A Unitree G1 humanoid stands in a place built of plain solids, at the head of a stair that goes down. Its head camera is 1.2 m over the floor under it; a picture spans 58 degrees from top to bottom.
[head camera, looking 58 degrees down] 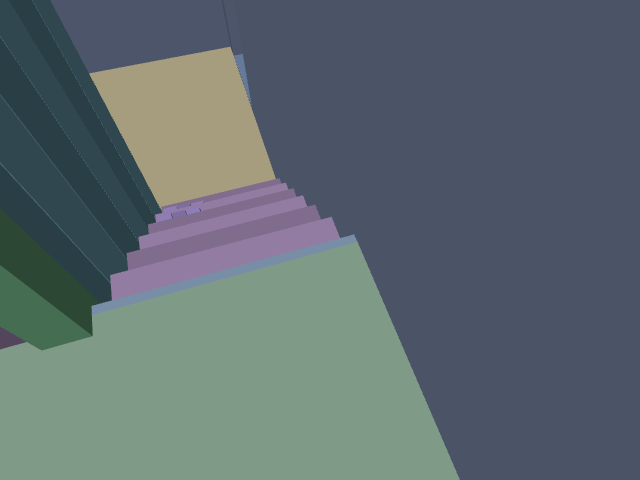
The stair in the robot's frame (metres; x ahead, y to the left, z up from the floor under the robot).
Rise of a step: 0.20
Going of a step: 0.22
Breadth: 0.85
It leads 18 degrees to the left of straight ahead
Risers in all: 7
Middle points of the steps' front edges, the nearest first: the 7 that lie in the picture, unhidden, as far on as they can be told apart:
0.64 0.29 0.00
0.86 0.36 -0.20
1.07 0.43 -0.40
1.28 0.49 -0.61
1.49 0.56 -0.81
1.70 0.63 -1.02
1.91 0.70 -1.22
